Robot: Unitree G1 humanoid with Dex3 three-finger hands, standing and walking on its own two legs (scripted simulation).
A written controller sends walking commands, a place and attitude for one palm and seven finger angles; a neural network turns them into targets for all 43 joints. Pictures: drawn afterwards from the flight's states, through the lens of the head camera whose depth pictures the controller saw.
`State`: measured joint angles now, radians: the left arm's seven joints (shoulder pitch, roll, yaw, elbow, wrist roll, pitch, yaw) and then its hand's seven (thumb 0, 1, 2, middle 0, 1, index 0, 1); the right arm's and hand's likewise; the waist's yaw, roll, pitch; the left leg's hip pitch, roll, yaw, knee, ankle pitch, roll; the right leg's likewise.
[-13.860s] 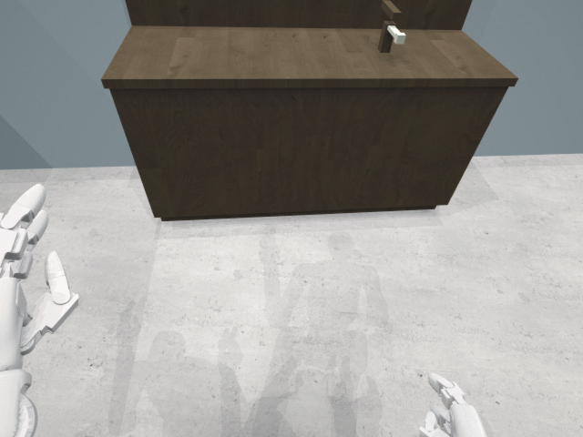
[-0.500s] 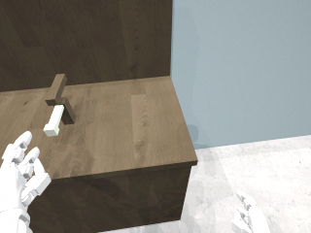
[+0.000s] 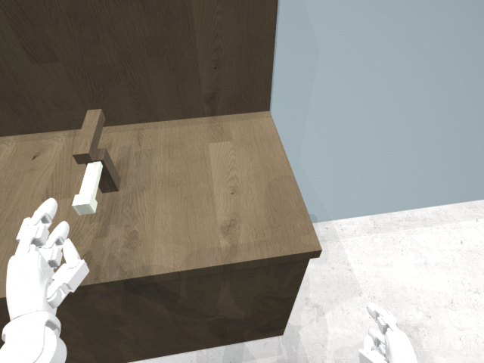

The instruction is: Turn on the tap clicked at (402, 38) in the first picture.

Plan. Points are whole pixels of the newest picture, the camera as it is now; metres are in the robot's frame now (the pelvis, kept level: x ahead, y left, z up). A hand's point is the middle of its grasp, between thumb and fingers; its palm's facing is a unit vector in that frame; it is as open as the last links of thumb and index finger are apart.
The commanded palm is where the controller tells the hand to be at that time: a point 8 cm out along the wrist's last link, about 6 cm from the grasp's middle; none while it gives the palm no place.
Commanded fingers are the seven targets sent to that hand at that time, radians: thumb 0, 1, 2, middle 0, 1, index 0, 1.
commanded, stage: reach beside the lever's end, fingers flat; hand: left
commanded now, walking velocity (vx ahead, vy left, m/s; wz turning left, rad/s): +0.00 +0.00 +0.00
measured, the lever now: (85, 204) +0.34 +0.32 +0.06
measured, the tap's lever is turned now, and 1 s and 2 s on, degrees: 0 0 1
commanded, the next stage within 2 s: push the lever round in 1.44 s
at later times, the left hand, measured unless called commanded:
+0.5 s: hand (77, 245) +0.26 +0.29 +0.08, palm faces +0.51 -0.85 -0.11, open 7.7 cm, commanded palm +0.22 +0.33 +0.08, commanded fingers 0.00 0.90 0.90 -0.16 -0.19 -0.16 -0.19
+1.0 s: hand (77, 225) +0.31 +0.33 +0.05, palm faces +0.52 -0.85 -0.11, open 7.8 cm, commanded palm +0.27 +0.36 +0.05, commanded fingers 0.00 0.90 0.90 -0.15 -0.15 -0.15 -0.15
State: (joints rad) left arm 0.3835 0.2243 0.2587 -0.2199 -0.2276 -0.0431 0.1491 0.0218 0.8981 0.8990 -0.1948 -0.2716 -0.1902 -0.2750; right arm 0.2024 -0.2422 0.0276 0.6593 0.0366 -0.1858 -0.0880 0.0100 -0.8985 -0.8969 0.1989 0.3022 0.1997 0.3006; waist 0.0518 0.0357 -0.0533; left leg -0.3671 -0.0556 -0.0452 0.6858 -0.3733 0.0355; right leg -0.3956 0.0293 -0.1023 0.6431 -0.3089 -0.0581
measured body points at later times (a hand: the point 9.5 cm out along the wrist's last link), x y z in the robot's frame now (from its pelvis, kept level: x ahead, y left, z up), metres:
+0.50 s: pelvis -0.01 +0.00 +0.00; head +0.01 +0.00 +0.45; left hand +0.22 +0.33 +0.08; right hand +0.16 -0.24 -0.10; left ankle -0.01 +0.09 -0.72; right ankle +0.02 -0.08 -0.72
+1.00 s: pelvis -0.01 +0.00 -0.01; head +0.04 +0.00 +0.43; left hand +0.27 +0.37 +0.06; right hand +0.12 -0.27 -0.12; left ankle -0.01 +0.09 -0.72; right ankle +0.02 -0.08 -0.72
